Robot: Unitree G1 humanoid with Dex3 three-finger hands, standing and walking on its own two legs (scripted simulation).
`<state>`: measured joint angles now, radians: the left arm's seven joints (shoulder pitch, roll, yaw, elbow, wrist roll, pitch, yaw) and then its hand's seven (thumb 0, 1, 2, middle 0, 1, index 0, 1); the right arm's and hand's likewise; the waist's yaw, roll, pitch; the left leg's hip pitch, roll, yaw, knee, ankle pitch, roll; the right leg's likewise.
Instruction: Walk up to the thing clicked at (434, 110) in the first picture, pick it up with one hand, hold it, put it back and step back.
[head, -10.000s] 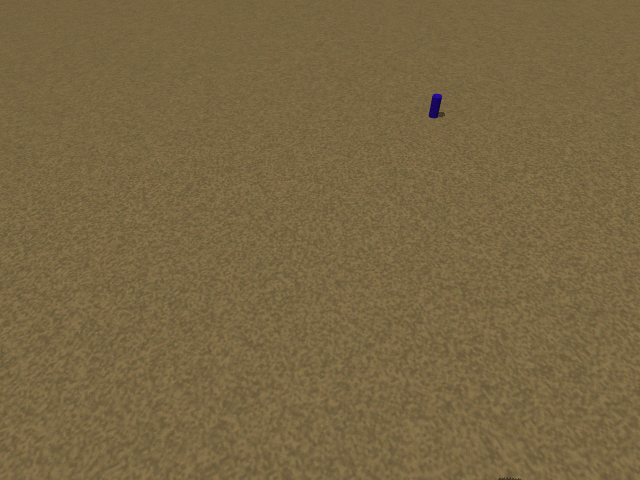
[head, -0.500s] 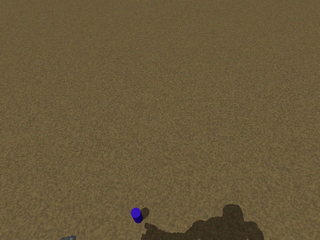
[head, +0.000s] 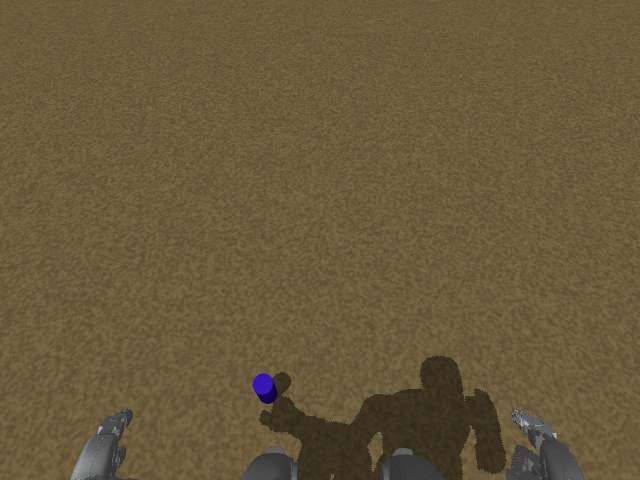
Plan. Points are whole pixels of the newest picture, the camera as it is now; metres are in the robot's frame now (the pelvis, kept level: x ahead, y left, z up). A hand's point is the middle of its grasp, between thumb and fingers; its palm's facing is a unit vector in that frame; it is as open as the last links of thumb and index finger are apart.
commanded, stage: go down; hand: left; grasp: from the side
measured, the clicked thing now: (265, 389) +0.37 +0.18 -0.65
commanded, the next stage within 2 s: none
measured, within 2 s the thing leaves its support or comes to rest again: neither
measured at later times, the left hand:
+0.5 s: hand (149, 428) +0.21 +0.29 -0.20, palm faces +0.02 -0.95 -0.33, open 16.6 cm
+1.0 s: hand (154, 400) +0.27 +0.33 -0.28, palm faces +0.04 -0.96 -0.26, open 17.0 cm
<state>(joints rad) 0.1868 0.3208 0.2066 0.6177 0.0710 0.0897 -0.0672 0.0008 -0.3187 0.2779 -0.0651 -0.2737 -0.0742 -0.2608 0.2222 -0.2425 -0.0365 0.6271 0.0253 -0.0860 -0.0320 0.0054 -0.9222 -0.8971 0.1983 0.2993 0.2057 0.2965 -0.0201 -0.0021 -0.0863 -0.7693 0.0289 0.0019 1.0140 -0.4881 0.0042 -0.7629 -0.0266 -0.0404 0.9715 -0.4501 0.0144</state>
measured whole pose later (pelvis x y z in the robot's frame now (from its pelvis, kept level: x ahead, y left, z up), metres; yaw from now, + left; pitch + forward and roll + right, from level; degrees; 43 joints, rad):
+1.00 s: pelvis -0.07 +0.00 -0.22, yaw -2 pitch +33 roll -4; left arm -0.28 0.60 0.54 0.82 -0.07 -0.37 -0.44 -0.01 -0.51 0.12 -0.08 -0.19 -0.09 -0.17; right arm 0.11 -0.31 0.01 0.66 -0.01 -0.16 -0.03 0.00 -0.89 -0.89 0.20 0.30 0.21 0.30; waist -0.05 -0.01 -0.17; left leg -1.79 0.03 -0.07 1.90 -0.68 0.00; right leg -1.77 -0.04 -0.07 1.84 -0.64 0.00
